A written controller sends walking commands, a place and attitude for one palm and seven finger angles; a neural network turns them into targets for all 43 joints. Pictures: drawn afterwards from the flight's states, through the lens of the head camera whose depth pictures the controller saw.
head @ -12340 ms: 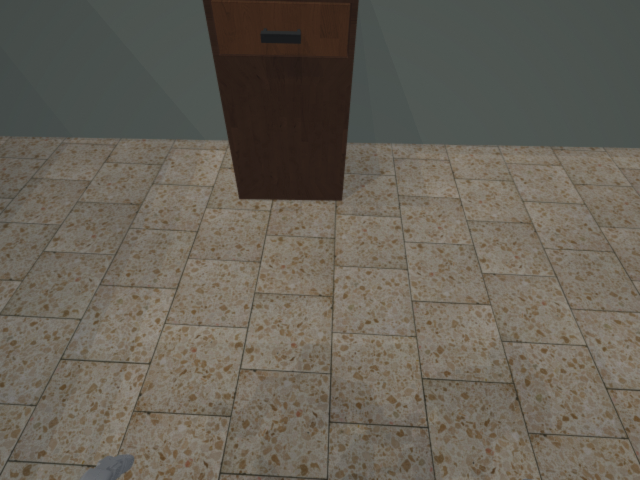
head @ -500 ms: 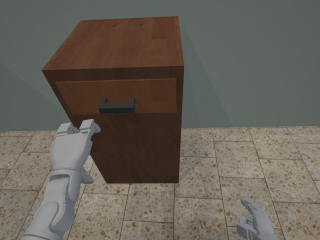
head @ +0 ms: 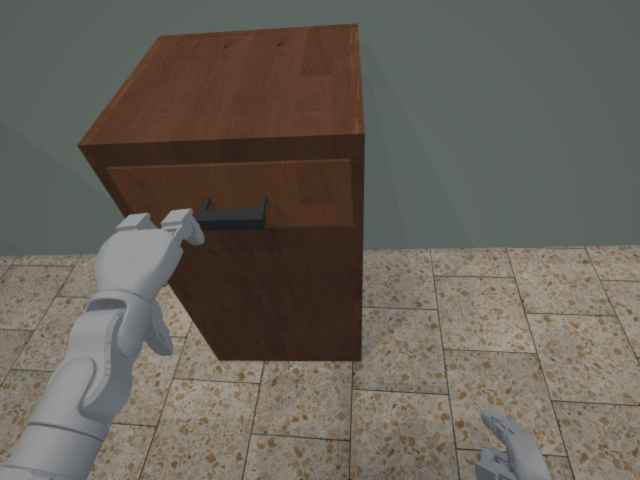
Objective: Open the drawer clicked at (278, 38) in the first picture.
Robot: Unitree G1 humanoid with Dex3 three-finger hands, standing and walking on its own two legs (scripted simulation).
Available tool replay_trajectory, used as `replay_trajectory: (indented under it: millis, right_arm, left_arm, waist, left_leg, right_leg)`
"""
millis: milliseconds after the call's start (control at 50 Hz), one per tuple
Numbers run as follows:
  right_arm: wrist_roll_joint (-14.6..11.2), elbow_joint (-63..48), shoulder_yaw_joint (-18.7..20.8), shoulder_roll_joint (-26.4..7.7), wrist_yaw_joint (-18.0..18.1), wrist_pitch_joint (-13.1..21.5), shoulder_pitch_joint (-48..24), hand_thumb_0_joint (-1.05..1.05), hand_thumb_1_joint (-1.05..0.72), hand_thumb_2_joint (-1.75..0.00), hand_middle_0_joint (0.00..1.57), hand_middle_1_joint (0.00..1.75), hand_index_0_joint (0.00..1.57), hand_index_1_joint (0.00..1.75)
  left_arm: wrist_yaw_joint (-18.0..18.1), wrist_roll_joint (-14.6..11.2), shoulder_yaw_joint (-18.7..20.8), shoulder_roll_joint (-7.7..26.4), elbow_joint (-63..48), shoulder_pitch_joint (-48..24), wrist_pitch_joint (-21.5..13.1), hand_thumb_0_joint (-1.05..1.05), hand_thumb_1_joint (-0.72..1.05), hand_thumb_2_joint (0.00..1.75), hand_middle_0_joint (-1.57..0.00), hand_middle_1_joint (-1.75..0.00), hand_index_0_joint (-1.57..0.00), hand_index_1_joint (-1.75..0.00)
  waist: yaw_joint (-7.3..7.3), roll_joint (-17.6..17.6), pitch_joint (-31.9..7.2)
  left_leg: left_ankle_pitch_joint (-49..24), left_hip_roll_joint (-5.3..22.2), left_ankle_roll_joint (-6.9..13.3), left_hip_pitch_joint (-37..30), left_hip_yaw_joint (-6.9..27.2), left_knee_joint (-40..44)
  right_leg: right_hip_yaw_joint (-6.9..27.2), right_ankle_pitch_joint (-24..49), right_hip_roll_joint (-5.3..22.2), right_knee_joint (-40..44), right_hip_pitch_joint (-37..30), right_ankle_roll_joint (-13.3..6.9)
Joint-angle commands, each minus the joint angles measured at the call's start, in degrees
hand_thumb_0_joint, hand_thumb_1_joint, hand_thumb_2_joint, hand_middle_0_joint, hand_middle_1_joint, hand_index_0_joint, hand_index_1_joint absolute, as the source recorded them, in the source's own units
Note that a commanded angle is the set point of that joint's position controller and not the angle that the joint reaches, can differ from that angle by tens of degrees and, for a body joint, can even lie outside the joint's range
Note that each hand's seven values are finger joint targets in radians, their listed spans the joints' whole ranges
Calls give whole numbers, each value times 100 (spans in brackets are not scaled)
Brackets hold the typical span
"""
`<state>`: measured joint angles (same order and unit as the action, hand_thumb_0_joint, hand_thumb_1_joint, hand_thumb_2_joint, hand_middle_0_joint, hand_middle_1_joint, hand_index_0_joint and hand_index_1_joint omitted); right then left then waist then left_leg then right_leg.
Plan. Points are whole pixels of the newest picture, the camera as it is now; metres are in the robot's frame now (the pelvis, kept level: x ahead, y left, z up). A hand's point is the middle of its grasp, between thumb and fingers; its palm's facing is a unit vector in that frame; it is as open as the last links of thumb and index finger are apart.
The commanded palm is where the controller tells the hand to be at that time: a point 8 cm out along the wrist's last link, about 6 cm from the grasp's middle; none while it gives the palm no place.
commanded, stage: raise the hand with hooked fingers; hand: left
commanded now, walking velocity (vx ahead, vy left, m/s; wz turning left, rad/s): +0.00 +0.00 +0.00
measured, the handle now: (232, 210) +0.55 +0.24 -0.02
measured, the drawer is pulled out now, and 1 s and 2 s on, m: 0.00 0.00 0.00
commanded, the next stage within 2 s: move the hooked fingers above the handle in 0.20 s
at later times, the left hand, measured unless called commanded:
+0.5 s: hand (183, 280) +0.32 +0.22 +0.08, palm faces +0.00 -0.06 -1.00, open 13.8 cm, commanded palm +0.31 +0.23 +0.15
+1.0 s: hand (189, 248) +0.39 +0.24 +0.06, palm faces +0.01 -0.04 -1.00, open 13.8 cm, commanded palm +0.37 +0.24 +0.13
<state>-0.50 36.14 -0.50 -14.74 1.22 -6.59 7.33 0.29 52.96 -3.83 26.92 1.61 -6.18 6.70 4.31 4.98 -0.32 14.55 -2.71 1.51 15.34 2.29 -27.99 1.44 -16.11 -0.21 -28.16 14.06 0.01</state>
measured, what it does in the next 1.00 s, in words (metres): stands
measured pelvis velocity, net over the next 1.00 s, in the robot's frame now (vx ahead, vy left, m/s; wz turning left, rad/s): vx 0.00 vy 0.00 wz -0.01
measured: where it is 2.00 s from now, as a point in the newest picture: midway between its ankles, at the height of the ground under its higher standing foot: outside the picture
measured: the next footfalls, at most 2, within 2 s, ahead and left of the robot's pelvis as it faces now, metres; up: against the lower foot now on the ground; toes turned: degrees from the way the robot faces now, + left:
none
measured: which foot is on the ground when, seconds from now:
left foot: down 0.00-1.00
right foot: down 0.00-1.00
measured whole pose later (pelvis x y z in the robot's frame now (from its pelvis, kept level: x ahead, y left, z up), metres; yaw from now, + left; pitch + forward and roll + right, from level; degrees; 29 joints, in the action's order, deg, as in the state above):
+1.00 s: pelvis +0.00 +0.00 -0.01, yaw -1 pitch +8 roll +0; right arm -1.7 38.3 2.4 -14.7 2.5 -6.5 13.3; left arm 7.0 56.0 -3.5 27.2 25.3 -22.6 1.7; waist 1.3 3.3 -3.5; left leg 17.7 -2.4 1.6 24.6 1.6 -34.6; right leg 1.9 -18.8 -0.7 -34.3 23.3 0.0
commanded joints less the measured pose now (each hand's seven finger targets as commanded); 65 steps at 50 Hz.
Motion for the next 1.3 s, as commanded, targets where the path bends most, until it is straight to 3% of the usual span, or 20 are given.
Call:
replay_trajectory:
  millis: [0,140,260,380,440,520,580,640,660,740,760,840,920,1000,1060,1100,1180,1220,1240,1280]
  right_arm:
    - [34,-946,241,-531,16,347,-736,0,-90,-90,20,30,20,30]
    - [-43,-857,278,-530,43,372,-788,0,-90,-90,20,30,20,30]
    - [-71,-882,239,-529,104,336,-928,0,-90,-90,20,30,20,30]
    - [-62,-756,178,-516,265,321,-841,0,-90,-90,20,30,20,30]
    - [-56,-720,201,-532,315,342,-733,0,-90,-90,20,30,20,30]
    - [-59,-704,271,-498,321,383,-582,0,-90,-90,20,30,20,30]
    - [-85,-668,293,-540,302,366,-432,0,-90,-90,20,30,20,30]
    - [-94,-651,336,-608,288,330,-298,0,-90,-90,20,30,20,30]
    - [-94,-685,342,-588,275,332,-260,0,-90,-90,20,30,20,30]
    - [-64,-668,414,-648,260,289,-89,0,-90,-90,20,30,20,30]
    - [-74,-688,423,-619,244,293,-59,0,-90,-90,20,30,20,30]
    - [-76,-638,486,-669,204,263,89,0,-90,-90,20,30,20,30]
    - [-99,-576,531,-670,162,273,266,0,-90,-90,20,30,20,30]
    - [-90,-506,576,-690,154,275,438,0,-90,-90,20,30,20,30]
    - [-99,-433,545,-710,168,251,551,0,-90,-90,20,30,20,30]
    - [-92,-388,542,-726,190,224,620,0,-90,-90,20,30,20,30]
    - [-90,-391,532,-716,186,206,721,0,-90,-90,20,30,20,30]
    - [-68,-420,554,-732,180,200,806,0,-90,-90,20,30,20,30]
    - [-53,-411,558,-744,185,178,862,0,-90,-90,20,30,20,30]
    - [-75,-397,553,-734,165,172,930,0,-90,-90,20,30,20,30]
  left_arm:
    - [423,25,895,1230,-1453,-1438,-320,0,-50,30,-30,-120,-30,-120]
    - [802,31,1001,1248,-1029,-1444,-201,0,-50,30,-30,-120,-30,-120]
    - [598,15,635,1081,-951,-1493,57,0,-50,30,-30,-120,-30,-120]
    - [457,106,704,1344,-238,-2232,-99,0,-50,30,-30,-120,-30,-120]
    - [488,132,858,1560,-79,-2670,-309,0,-50,30,-30,-120,-30,-120]
    - [576,117,765,1414,108,-2899,-524,0,-50,30,-30,-120,-30,-120]
    - [583,125,549,1184,584,-3024,-513,0,-50,30,-30,-120,-30,-120]
    - [608,175,688,1385,890,-3213,-482,0,-50,30,-30,-120,-30,-120]
    - [611,181,536,1262,827,-3368,-497,0,-50,30,-30,-120,-30,-120]
    - [692,197,964,1643,912,-3315,-593,0,-50,30,-30,-120,-30,-120]
    - [715,174,862,1500,904,-3277,-618,0,-50,30,-30,-120,-30,-120]
    - [824,195,1076,1637,1051,-3249,-648,0,-50,30,-30,-120,-30,-120]
    - [936,305,572,1193,1185,-3742,-573,0,-50,30,-30,-120,-30,-120]
    - [1000,377,438,1158,1348,-4206,-538,0,-50,30,-30,-120,-30,-120]
    - [1026,406,405,1218,1760,-4669,-514,0,-50,30,-30,-120,-30,-120]
    - [1049,464,588,1399,2248,-4635,-485,0,-50,30,-30,-120,-30,-120]
    - [1089,545,547,1439,2694,-5149,-552,0,-50,30,-30,-120,-30,-120]
    - [1103,565,661,1571,2769,-5205,-622,0,-50,30,-30,-120,-30,-120]
    - [1099,582,699,1605,2974,-5188,-634,0,-50,30,-30,-120,-30,-120]
    - [1077,590,444,1356,3197,-5345,-673,0,-50,30,-30,-120,-30,-120]
  waist:
    - [108,-304,-1778]
    - [92,-430,-1629]
    - [18,-623,-1586]
    - [-103,-745,-1251]
    - [-105,-566,-1597]
    - [-133,-275,-1825]
    - [-225,-444,-1622]
    - [-219,-453,-1766]
    - [-221,-477,-1866]
    - [-144,-565,-2268]
    - [-143,-498,-2238]
    - [-153,-490,-2223]
    - [-327,-285,-2138]
    - [-403,-189,-2415]
    - [-476,-213,-2312]
    - [-443,-410,-2222]
    - [-472,-202,-2266]
    - [-442,-169,-2510]
    - [-484,-302,-2505]
    - [-575,-276,-2336]
  left_leg:
    - [-2220,53,-28,-671,-115,155]
    - [-1736,-18,-1,-400,-237,129]
    - [-1530,-51,48,-338,-338,129]
    - [-1054,-75,79,-153,-360,81]
    - [-1106,-102,69,-164,-351,5]
    - [-1379,-93,66,-244,-345,-132]
    - [-1340,-72,62,-98,-330,-177]
    - [-1352,-60,47,-24,-322,-210]
    - [-1375,-58,64,-51,-312,-224]
    - [-1799,-39,65,-7,-276,-321]
    - [-1847,-20,76,-37,-288,-330]
    - [-2081,27,54,9,-265,-378]
    - [-2059,107,22,-176,-190,-403]
    - [-2145,141,9,-400,-109,-478]
    - [-1884,138,-2,-247,-79,-464]
    - [-1734,128,18,-86,-117,-460]
    - [-1710,135,8,-22,-125,-506]
    - [-1879,133,17,-35,-160,-581]
    - [-1887,129,20,59,-138,-600]
    - [-1795,147,29,138,-164,-623]
  right_leg:
    - [-213,1909,-97,95,-634,-240]
    - [-131,1768,-74,136,-602,-200]
    - [-62,1827,-5,160,-638,-120]
    - [-20,1393,1,246,-335,-84]
    - [15,1444,-6,182,-445,-100]
    - [-51,1743,-18,13,-314,-137]
    - [-113,1649,-50,-22,-75,-147]
    - [-135,1576,-71,-87,-78,-171]
    - [-136,1616,-52,-121,-73,-164]
    - [-140,2062,-82,-295,-312,-192]
    - [-143,2101,-77,-311,-245,-190]
    - [-194,2089,-128,-377,-130,-224]
    - [-278,1672,-172,-405,402,-242]
    - [-286,1522,-197,-445,594,-263]
    - [-318,1328,-203,-451,726,-276]
    - [-313,1280,-206,-443,712,-275]
    - [-317,1233,-208,-508,832,-300]
    - [-277,1409,-207,-545,748,-294]
    - [-298,1406,-218,-555,716,-293]
    - [-301,1385,-214,-556,906,-280]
